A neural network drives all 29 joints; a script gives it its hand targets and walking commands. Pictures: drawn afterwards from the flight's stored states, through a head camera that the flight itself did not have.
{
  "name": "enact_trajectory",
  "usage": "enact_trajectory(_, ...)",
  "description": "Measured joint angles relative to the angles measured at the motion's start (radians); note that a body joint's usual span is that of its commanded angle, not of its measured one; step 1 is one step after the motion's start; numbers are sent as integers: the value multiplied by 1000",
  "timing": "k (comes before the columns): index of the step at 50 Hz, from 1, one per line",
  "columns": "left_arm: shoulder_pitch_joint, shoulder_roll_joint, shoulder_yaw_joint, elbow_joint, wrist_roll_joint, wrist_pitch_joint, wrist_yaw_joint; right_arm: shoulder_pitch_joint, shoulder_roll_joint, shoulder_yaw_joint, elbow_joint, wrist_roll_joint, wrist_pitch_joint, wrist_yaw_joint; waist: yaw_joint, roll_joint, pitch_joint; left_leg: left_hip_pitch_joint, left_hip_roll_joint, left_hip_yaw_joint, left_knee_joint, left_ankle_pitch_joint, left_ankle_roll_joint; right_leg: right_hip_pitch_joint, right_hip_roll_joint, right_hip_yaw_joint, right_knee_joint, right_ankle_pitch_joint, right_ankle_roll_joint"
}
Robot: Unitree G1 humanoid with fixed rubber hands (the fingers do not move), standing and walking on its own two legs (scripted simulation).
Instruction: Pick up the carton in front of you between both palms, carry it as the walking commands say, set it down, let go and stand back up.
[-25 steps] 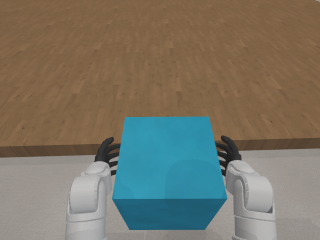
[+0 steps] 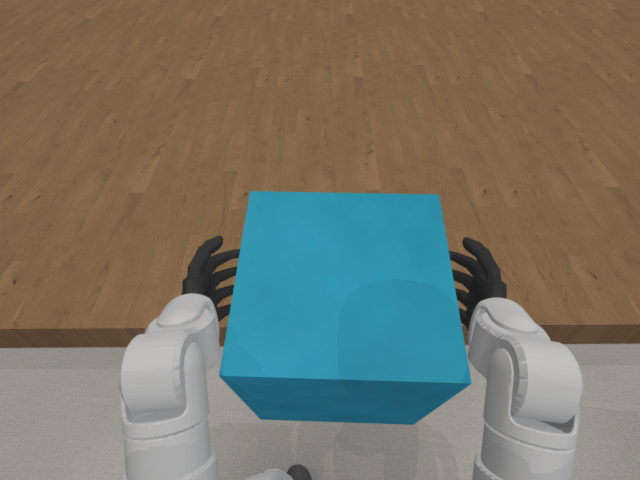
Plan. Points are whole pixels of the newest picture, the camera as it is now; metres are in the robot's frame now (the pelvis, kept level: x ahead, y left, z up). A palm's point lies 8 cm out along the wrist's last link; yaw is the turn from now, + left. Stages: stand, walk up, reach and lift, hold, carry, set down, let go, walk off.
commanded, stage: carry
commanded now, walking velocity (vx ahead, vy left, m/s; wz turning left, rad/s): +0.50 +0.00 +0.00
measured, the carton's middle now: (339, 319) +0.30 +0.01 +0.04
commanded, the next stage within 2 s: none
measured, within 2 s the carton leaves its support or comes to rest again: neither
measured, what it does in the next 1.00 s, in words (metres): walks ahead: left foot, then right foot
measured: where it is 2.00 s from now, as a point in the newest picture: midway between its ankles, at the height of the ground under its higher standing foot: (337, 289)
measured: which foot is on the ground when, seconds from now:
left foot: up 0.00-0.00, down 0.02-0.50, up 0.52-0.76, down 0.78-1.00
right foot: down 0.00-0.04, up 0.06-0.46, down 0.48-1.00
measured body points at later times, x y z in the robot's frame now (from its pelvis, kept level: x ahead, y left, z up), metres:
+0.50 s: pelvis +0.30 +0.00 +0.00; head +0.33 +0.00 +0.45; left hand +0.68 +0.15 +0.16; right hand +0.69 -0.15 +0.16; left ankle +0.16 +0.07 -0.71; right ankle +0.43 -0.07 -0.72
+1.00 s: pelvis +0.43 +0.02 +0.01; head +0.51 +0.02 +0.46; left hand +0.82 +0.17 +0.15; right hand +0.83 -0.13 +0.15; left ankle +0.39 +0.12 -0.71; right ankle +0.43 -0.06 -0.72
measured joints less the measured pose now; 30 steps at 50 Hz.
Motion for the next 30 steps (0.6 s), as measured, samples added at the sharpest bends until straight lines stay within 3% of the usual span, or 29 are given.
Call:
enact_trajectory(2,-20,4,16,-21,-4,10,0,-28,6,1,-4,-2,1,-1,-18,-15,15,28,-12,23,50,-16,60,-70,-39,13,276,-26,-7)
enact_trajectory(3,-34,7,24,-20,-6,15,0,-44,9,-3,2,-4,4,-1,-30,-16,24,31,-11,27,87,-53,81,-149,-36,55,464,-6,-15)
enact_trajectory(5,-62,10,34,-12,-7,31,0,-67,15,-18,5,-3,18,-6,-45,-8,41,69,-8,28,83,-99,89,-314,-12,114,761,41,-39)
enact_trajectory(7,-93,5,39,-1,-2,45,0,-81,19,-39,2,1,29,-10,-57,-2,52,123,-12,24,29,-106,80,-449,-11,120,866,103,-56)
enact_trajectory(14,-263,41,41,100,17,58,7,-241,-44,-84,93,33,45,-21,-86,11,47,294,-22,-10,-116,-147,67,-717,-37,100,664,227,-43)
enact_trajectory(21,-448,117,67,301,6,93,21,-459,-125,-93,341,49,68,-25,-65,12,34,427,-16,-37,-105,-280,22,-727,10,36,329,405,-48)
enact_trajectory(24,-531,144,72,408,-6,98,23,-534,-156,-102,432,51,81,-26,-43,9,45,434,-5,-30,56,-392,0,-620,44,-7,165,530,-68)
enact_trajectory(25,-558,147,75,441,-8,91,25,-563,-172,-106,462,56,82,-25,-27,25,55,402,13,-37,162,-397,-7,-603,55,-14,173,464,-92)
enact_trajectory(27,-607,152,81,499,-12,75,30,-619,-197,-119,519,64,77,-26,-5,57,95,300,6,-128,386,-454,-24,-602,71,-20,217,358,-121)
enact_trajectory(30,-634,148,105,524,-22,71,39,-651,-194,-141,540,54,83,-28,6,58,148,180,-19,-204,480,-503,-19,-581,71,-18,194,342,-110)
